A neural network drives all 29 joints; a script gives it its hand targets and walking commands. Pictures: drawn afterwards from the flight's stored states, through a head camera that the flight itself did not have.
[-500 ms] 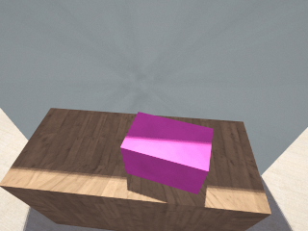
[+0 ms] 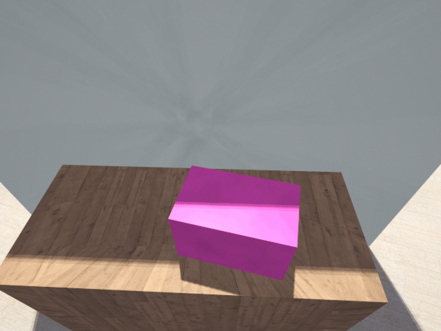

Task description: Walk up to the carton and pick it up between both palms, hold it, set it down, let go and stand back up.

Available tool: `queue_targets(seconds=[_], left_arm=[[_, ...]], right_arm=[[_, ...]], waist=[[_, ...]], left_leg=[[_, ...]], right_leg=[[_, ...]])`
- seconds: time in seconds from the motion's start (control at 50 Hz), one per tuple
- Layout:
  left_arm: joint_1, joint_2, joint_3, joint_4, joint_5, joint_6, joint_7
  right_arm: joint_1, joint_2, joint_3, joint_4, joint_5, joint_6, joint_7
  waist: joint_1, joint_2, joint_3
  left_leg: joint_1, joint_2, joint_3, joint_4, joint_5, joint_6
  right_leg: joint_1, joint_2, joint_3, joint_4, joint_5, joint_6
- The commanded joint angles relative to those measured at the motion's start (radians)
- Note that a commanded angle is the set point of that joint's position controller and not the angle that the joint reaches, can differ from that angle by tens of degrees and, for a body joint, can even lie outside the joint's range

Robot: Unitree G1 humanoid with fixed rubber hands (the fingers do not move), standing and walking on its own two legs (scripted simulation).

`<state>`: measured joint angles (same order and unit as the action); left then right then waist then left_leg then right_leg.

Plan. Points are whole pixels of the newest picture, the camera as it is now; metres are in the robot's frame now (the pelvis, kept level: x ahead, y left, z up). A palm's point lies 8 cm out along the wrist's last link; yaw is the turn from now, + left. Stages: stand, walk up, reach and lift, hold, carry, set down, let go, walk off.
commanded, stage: walk up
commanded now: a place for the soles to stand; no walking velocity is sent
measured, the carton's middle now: (236, 221) +0.41 -0.03 -0.12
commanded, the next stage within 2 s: reach and lift in 0.20 s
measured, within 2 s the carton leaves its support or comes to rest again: neither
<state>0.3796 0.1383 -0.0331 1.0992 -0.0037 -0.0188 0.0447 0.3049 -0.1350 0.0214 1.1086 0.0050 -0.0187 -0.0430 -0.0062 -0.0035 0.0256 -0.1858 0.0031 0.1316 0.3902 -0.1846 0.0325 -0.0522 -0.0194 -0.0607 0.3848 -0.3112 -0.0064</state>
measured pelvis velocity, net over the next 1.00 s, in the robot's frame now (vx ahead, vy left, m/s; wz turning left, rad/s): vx -0.06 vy -0.02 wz -0.01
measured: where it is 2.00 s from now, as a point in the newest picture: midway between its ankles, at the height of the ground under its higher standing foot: outside the picture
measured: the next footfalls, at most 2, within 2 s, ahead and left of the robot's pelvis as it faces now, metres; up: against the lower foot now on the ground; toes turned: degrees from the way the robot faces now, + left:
none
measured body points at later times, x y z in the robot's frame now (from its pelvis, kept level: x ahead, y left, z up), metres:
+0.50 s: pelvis -0.05 -0.01 -0.03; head +0.00 +0.01 +0.42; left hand +0.20 +0.23 -0.11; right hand +0.19 -0.22 -0.11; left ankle +0.02 +0.10 -0.74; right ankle -0.07 -0.11 -0.74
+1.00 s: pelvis -0.06 -0.02 -0.02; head +0.00 +0.00 +0.43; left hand +0.12 +0.24 -0.12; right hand +0.10 -0.21 -0.11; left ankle +0.02 +0.10 -0.74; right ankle -0.06 -0.11 -0.74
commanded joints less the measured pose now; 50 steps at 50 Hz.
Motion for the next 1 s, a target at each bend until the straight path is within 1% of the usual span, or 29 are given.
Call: queue_targets(seconds=[0.0, 0.1, 0.18, 0.2, 0.22, 0.24, 0.26, 0.28, 0.3, 0.32, 0.34, 0.38, 0.4, 0.42, 0.44, 0.46, 0.48, 0.5, 0.54, 0.58, 0.62, 0.68, 0.72, 0.76, 0.78, 0.84, 0.88, 0.9, 0.98], left_arm=[[0.126, 0.102, 0.019, 0.007, -0.001, -0.008, 0.008], [0.116, 0.095, 0.019, 0.015, -0.001, -0.009, 0.009], [0.113, 0.094, 0.019, 0.021, -0.001, -0.008, 0.011], [-0.880, 0.374, 0.084, -0.254, -0.085, 0.210, -0.053], [-0.738, 0.351, 0.058, -0.266, -0.100, 0.359, -0.036], [-0.679, 0.323, 0.053, -0.376, -0.093, 0.469, -0.029], [-0.650, 0.303, 0.065, -0.461, -0.069, 0.559, -0.019], [-0.653, 0.281, 0.078, -0.525, -0.052, 0.627, -0.016], [-0.640, 0.245, 0.076, -0.574, -0.035, 0.683, -0.017], [-0.620, 0.210, 0.083, -0.603, -0.027, 0.719, -0.028], [-0.570, 0.172, 0.093, -0.623, -0.019, 0.750, -0.049], [-0.441, 0.145, 0.127, -0.645, 0.033, 0.808, -0.100], [-0.373, 0.151, 0.154, -0.656, 0.063, 0.838, -0.128], [-0.330, 0.164, 0.181, -0.669, 0.097, 0.857, -0.155], [-0.297, 0.176, 0.199, -0.677, 0.121, 0.875, -0.178], [-0.279, 0.180, 0.202, -0.681, 0.129, 0.883, -0.193], [-0.279, 0.177, 0.199, -0.681, 0.141, 0.883, -0.200], [-0.280, 0.177, 0.198, -0.688, 0.139, 0.875, -0.201], [-0.305, 0.191, 0.208, -0.710, 0.138, 0.838, -0.196], [-0.347, 0.214, 0.216, -0.725, 0.129, 0.785, -0.180], [-0.403, 0.236, 0.220, -0.753, 0.097, 0.718, -0.160], [-0.469, 0.269, 0.208, -0.794, 0.033, 0.604, -0.131], [-0.491, 0.296, 0.202, -0.825, -0.001, 0.543, -0.113], [-0.495, 0.308, 0.183, -0.867, -0.032, 0.503, -0.095], [-0.481, 0.312, 0.174, -0.866, -0.052, 0.488, -0.091], [-0.444, 0.315, 0.150, -0.863, -0.085, 0.457, -0.091], [-0.390, 0.316, 0.136, -0.853, -0.096, 0.445, -0.094], [-0.375, 0.319, 0.139, -0.849, -0.092, 0.437, -0.094], [-0.286, 0.307, 0.136, -0.781, -0.079, 0.409, -0.105]], right_arm=[[0.063, -0.110, -0.020, -0.031, -0.001, -0.013, -0.008], [0.068, -0.095, -0.018, -0.025, -0.001, -0.014, -0.008], [0.067, -0.101, -0.019, -0.026, -0.001, -0.015, -0.010], [-0.868, -0.118, -0.093, -0.305, -0.116, 0.042, 0.034], [-0.731, -0.150, -0.129, -0.328, -0.090, 0.143, 0.052], [-0.673, -0.163, -0.136, -0.411, -0.080, 0.218, 0.065], [-0.589, -0.158, -0.141, -0.414, -0.066, 0.272, 0.074], [-0.539, -0.163, -0.138, -0.415, -0.034, 0.301, 0.082], [-0.487, -0.160, -0.111, -0.400, 0.008, 0.320, 0.088], [-0.448, -0.148, -0.074, -0.388, 0.055, 0.330, 0.089], [-0.404, -0.143, -0.027, -0.387, 0.100, 0.340, 0.086], [-0.324, -0.160, 0.053, -0.406, 0.180, 0.378, 0.066], [-0.287, -0.184, 0.073, -0.418, 0.207, 0.395, 0.047], [-0.270, -0.202, 0.091, -0.430, 0.226, 0.404, 0.026], [-0.263, -0.214, 0.101, -0.437, 0.237, 0.414, 0.006], [-0.272, -0.212, 0.106, -0.455, 0.245, 0.421, -0.010], [-0.296, -0.212, 0.107, -0.471, 0.239, 0.424, -0.020], [-0.316, -0.204, 0.105, -0.518, 0.227, 0.421, -0.026], [-0.342, -0.174, 0.087, -0.621, 0.200, 0.409, -0.029], [-0.358, -0.139, 0.059, -0.717, 0.156, 0.389, -0.025], [-0.349, -0.101, 0.023, -0.788, 0.114, 0.360, -0.017], [-0.329, -0.057, -0.003, -0.882, 0.078, 0.310, -0.011], [-0.295, -0.035, -0.017, -0.901, 0.066, 0.283, -0.013], [-0.266, -0.028, -0.029, -0.918, 0.070, 0.260, -0.011], [-0.245, -0.025, -0.037, -0.923, 0.065, 0.248, -0.015], [-0.204, -0.019, -0.044, -0.913, 0.068, 0.219, -0.030], [-0.163, -0.015, -0.046, -0.893, 0.072, 0.203, -0.037], [-0.146, -0.013, -0.040, -0.873, 0.077, 0.196, -0.038], [-0.094, -0.011, -0.039, -0.806, 0.084, 0.160, -0.040]], waist=[[0.006, 0.002, 0.075], [0.001, -0.018, 0.070], [0.002, 0.003, 0.056], [-0.044, -0.141, -0.095], [-0.047, -0.119, 0.027], [-0.027, -0.104, -0.117], [-0.005, -0.034, -0.175], [0.000, 0.023, -0.248], [-0.025, 0.083, -0.320], [-0.034, 0.120, -0.380], [-0.035, 0.134, -0.426], [-0.042, 0.131, -0.415], [-0.056, 0.102, -0.369], [-0.059, 0.087, -0.296], [-0.062, 0.061, -0.244], [-0.063, 0.038, -0.166], [-0.056, 0.033, -0.088], [-0.049, 0.009, -0.056], [-0.021, 0.003, -0.017], [0.000, 0.004, 0.006], [0.003, -0.002, -0.027], [0.011, -0.006, -0.115], [0.012, 0.021, -0.164], [0.006, 0.068, -0.224], [-0.009, 0.056, -0.252], [-0.021, 0.055, -0.272], [-0.022, 0.056, -0.269], [-0.014, 0.070, -0.259], [-0.015, 0.045, -0.175]], left_leg=[[0.055, 0.143, -0.145, -0.069, 0.142, 0.004], [0.063, 0.144, -0.137, -0.058, 0.178, 0.004], [0.080, 0.148, -0.137, -0.062, 0.194, 0.007], [-0.231, 0.052, -0.127, 0.167, -0.062, -0.043], [-0.290, 0.036, -0.106, 0.186, -0.251, -0.050], [-0.250, 0.038, -0.079, 0.197, -0.218, -0.055], [-0.219, 0.051, -0.067, 0.192, -0.166, -0.075], [-0.149, 0.065, -0.069, 0.225, -0.072, -0.102], [-0.047, 0.079, -0.097, 0.283, 0.092, -0.128], [0.044, 0.090, -0.126, 0.339, 0.267, -0.154], [0.123, 0.090, -0.139, 0.383, 0.396, -0.159], [0.244, 0.078, -0.139, 0.396, 0.523, -0.145], [0.284, 0.069, -0.132, 0.365, 0.526, -0.134], [0.298, 0.054, -0.119, 0.323, 0.505, -0.120], [0.280, 0.034, -0.099, 0.288, 0.432, -0.105], [0.252, 0.020, -0.089, 0.251, 0.335, -0.093], [0.225, 0.014, -0.085, 0.217, 0.242, -0.085], [0.220, 0.016, -0.081, 0.198, 0.192, -0.079], [0.210, 0.016, -0.064, 0.178, 0.110, -0.072], [0.177, 0.018, -0.047, 0.160, 0.040, -0.061], [0.145, 0.024, -0.036, 0.145, -0.037, -0.045], [0.114, 0.029, -0.031, 0.169, -0.100, -0.028], [0.097, 0.031, -0.033, 0.188, -0.105, -0.026], [0.109, 0.038, -0.042, 0.197, -0.080, -0.039], [0.120, 0.038, -0.045, 0.207, -0.055, -0.041], [0.152, 0.040, -0.057, 0.210, -0.023, -0.050], [0.175, 0.044, -0.066, 0.199, 0.017, -0.054], [0.189, 0.044, -0.071, 0.192, 0.030, -0.057], [0.247, 0.045, -0.089, 0.150, 0.039, -0.059]], right_leg=[[-0.146, -0.115, 0.099, -0.082, 0.174, -0.007], [-0.141, -0.116, 0.099, -0.080, 0.217, -0.007], [-0.146, -0.114, 0.101, -0.075, 0.203, -0.006], [-0.380, -0.064, 0.072, 0.154, -0.042, -0.011], [-0.319, -0.055, 0.081, 0.211, -0.175, -0.026], [-0.240, -0.044, 0.070, 0.246, -0.097, -0.027], [-0.251, -0.037, 0.064, 0.265, 0.032, -0.036], [-0.289, -0.025, 0.049, 0.303, 0.106, -0.044], [-0.351, -0.017, 0.025, 0.341, 0.225, -0.045], [-0.427, -0.011, 0.010, 0.372, 0.329, -0.037], [-0.493, -0.004, -0.004, 0.383, 0.408, -0.028], [-0.522, 0.013, -0.023, 0.330, 0.517, -0.024], [-0.503, 0.021, -0.030, 0.284, 0.540, -0.018], [-0.471, 0.026, -0.034, 0.235, 0.571, -0.010], [-0.429, 0.025, -0.029, 0.189, 0.572, -0.003], [-0.403, 0.023, -0.020, 0.153, 0.531, 0.003], [-0.408, 0.022, -0.020, 0.121, 0.454, 0.002], [-0.415, 0.024, -0.026, 0.097, 0.386, 0.002], [-0.446, 0.025, -0.025, 0.047, 0.209, -0.010], [-0.470, 0.018, -0.014, 0.021, 0.095, -0.016], [-0.482, 0.005, 0.001, 0.025, 0.045, -0.013], [-0.487, -0.015, 0.032, 0.055, 0.027, -0.006], [-0.479, -0.026, 0.055, 0.072, 0.031, -0.006], [-0.487, -0.023, 0.057, 0.085, 0.044, -0.013], [-0.481, -0.024, 0.059, 0.090, 0.074, -0.007], [-0.506, -0.027, 0.053, 0.087, 0.101, -0.003], [-0.516, -0.019, 0.038, 0.074, 0.102, 0.000], [-0.529, -0.019, 0.034, 0.066, 0.097, -0.002], [-0.561, -0.020, 0.024, 0.004, 0.050, -0.009]])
